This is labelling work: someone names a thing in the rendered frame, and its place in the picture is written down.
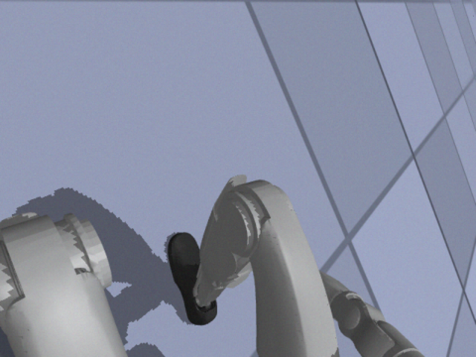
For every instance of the right robot hand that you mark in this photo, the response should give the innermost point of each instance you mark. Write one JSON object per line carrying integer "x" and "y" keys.
{"x": 332, "y": 286}

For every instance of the right robot arm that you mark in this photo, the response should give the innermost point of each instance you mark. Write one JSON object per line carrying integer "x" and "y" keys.
{"x": 366, "y": 326}

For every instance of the right robot foot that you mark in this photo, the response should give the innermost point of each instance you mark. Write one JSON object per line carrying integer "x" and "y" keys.
{"x": 183, "y": 254}

